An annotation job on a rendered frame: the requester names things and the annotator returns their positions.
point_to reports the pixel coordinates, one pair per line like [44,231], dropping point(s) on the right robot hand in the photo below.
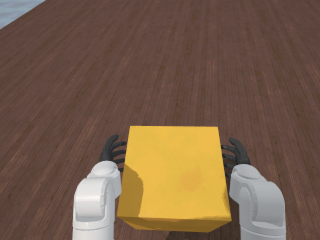
[239,158]

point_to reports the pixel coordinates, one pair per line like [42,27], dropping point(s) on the robot right forearm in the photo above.
[261,205]

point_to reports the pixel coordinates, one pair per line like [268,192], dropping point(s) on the carton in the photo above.
[174,180]

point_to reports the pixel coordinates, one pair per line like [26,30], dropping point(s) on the robot left forearm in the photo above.
[94,203]

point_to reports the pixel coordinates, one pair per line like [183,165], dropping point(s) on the left robot hand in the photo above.
[108,154]

